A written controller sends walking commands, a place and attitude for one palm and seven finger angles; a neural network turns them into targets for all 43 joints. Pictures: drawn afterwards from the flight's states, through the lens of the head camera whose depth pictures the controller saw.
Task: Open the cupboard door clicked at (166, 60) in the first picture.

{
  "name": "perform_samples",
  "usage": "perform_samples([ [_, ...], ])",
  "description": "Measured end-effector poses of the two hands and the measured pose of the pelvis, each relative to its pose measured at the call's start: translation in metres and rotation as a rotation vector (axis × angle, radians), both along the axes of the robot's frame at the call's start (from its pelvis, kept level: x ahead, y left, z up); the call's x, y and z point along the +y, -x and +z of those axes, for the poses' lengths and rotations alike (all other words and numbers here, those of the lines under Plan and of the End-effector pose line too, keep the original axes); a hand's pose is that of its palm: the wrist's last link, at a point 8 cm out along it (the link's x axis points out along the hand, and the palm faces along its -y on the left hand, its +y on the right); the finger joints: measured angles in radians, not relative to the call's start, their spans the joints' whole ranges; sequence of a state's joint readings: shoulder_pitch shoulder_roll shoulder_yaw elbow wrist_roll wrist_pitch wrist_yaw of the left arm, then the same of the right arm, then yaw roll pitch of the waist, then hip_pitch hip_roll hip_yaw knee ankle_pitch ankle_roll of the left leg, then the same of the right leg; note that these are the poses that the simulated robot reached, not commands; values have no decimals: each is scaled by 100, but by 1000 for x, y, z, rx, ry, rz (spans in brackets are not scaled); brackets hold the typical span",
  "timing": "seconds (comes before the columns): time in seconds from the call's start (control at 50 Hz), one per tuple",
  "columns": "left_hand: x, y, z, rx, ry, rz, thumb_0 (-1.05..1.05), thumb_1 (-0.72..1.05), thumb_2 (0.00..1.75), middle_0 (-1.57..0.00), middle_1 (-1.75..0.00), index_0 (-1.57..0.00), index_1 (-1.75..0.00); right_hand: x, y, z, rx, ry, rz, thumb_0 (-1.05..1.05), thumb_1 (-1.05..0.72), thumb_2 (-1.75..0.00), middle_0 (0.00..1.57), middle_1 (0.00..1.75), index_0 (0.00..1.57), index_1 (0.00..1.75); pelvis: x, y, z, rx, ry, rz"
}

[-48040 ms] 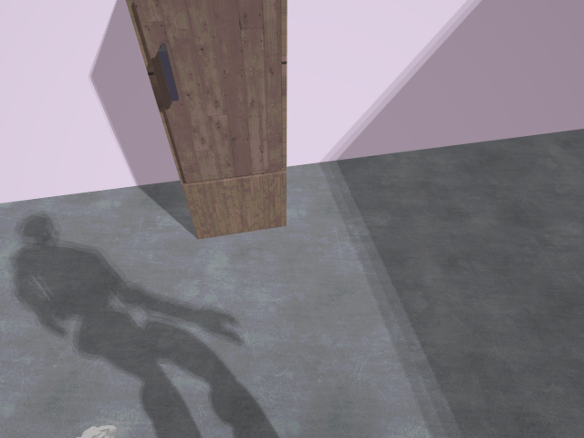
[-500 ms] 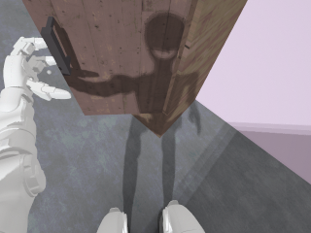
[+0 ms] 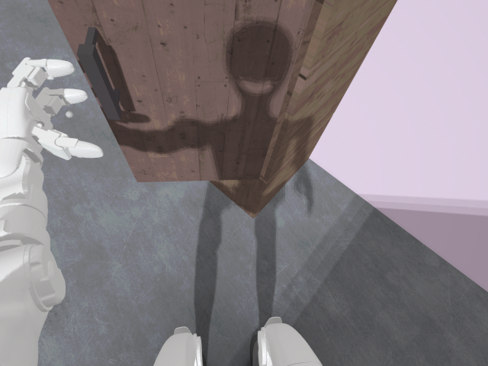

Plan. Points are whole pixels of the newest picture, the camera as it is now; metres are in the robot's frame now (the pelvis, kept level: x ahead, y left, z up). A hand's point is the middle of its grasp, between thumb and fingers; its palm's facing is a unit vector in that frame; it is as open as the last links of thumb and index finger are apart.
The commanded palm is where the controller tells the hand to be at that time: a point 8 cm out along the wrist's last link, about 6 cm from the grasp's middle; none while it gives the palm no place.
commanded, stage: move the hooked fingers beside the handle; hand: left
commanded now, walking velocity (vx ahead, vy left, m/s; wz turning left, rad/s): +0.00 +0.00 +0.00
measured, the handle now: (104, 77) +0.56 +0.19 +0.08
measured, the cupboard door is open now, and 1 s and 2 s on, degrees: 46 46 46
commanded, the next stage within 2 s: slide the fingers in behind the handle in 1.00 s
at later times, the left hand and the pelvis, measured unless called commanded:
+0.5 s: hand (64, 114) +0.49 +0.25 +0.07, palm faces +0.03 -1.00 -0.01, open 14.0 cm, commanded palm +0.47 +0.29 +0.07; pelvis +0.00 +0.00 +0.00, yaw +0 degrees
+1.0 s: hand (65, 115) +0.49 +0.24 +0.07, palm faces +0.04 -1.00 +0.00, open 14.0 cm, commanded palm +0.47 +0.29 +0.07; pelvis +0.00 +0.00 +0.00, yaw +0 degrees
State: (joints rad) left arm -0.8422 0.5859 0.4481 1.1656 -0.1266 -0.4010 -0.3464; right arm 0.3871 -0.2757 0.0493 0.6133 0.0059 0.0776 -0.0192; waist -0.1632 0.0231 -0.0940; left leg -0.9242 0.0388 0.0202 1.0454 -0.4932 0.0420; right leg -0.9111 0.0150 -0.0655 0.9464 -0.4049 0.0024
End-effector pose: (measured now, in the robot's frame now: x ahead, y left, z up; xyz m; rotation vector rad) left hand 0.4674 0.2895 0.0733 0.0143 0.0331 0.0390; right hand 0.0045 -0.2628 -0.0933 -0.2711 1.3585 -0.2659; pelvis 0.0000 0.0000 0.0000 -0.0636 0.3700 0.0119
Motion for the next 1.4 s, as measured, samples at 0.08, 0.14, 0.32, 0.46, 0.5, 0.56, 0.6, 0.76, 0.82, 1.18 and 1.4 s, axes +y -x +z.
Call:
perform_samples([
  [0.08, 3, 0, 0, -3, 4, -5, -1, -50, 30, -30, -120, -30, -120, -1, 1, 0, 16, 6, 7, 0, -90, -89, 20, 30, 20, 30, 1, -1, 0, 4, 2, 4],
  [0.14, 4, -1, -1, 1, 12, -4, -1, -50, 30, -30, -120, -30, -120, -2, 1, 1, 19, 12, 7, 0, -90, -89, 20, 30, 20, 30, 1, -1, 0, 6, 4, 4],
  [0.32, 10, -3, 1, -9, 5, -6, -1, -50, 30, -30, -120, -30, -120, -4, -1, 3, 18, 23, 3, 0, -90, -89, 20, 30, 20, 30, 1, -2, 0, 11, 6, 2],
  [0.46, 9, -3, -4, 24, 11, -10, -1, -50, 30, -30, -120, -30, -120, -3, -3, 3, 17, 19, 8, 0, -90, -89, 20, 30, 20, 30, 0, -3, 0, 10, 6, 5],
  [0.5, 9, -3, -3, 11, 8, -6, -1, -50, 30, -30, -120, -30, -120, -3, -4, 3, 13, 19, 9, 0, -90, -89, 20, 30, 20, 30, 0, -3, 0, 12, 6, 4],
  [0.56, 9, -3, 0, -6, 9, -1, -1, -50, 30, -30, -120, -30, -120, -4, -5, 2, 10, 17, 7, 0, -90, -89, 20, 30, 20, 30, 0, -3, 0, 12, 6, 2],
  [0.6, 9, -3, 0, -1, 11, -3, -1, -50, 30, -30, -120, -30, -120, -3, -5, 2, 8, 16, 6, 0, -90, -89, 20, 30, 20, 30, -1, -3, 0, 10, 6, 1],
  [0.76, 11, 0, 2, -4, 2, -5, -1, -50, 30, -30, -120, -30, -120, -4, -6, 2, 4, 12, 4, 0, -90, -89, 20, 30, 20, 30, -2, -4, 0, 9, 5, 0],
  [0.82, 9, 1, 3, -5, 8, -11, -1, -50, 30, -30, -120, -30, -120, -4, -6, 2, 7, 9, 7, 0, -90, -89, 20, 30, 20, 30, -2, -4, 1, 5, 4, 2],
  [1.18, 9, -3, 1, 2, 4, -3, -1, -50, 30, -30, -120, -30, -120, -9, -4, 1, -3, 28, 11, 0, -90, -89, 20, 30, 20, 30, -4, 1, -2, 11, 4, 3],
  [1.4, -10, -4, -3, 13, 17, -23, -1, -50, 30, -30, -120, -30, -120, -4, 0, 1, 15, 8, 5, 0, -90, -89, 20, 30, 20, 30, -2, -2, 0, 9, 3, 5],
])
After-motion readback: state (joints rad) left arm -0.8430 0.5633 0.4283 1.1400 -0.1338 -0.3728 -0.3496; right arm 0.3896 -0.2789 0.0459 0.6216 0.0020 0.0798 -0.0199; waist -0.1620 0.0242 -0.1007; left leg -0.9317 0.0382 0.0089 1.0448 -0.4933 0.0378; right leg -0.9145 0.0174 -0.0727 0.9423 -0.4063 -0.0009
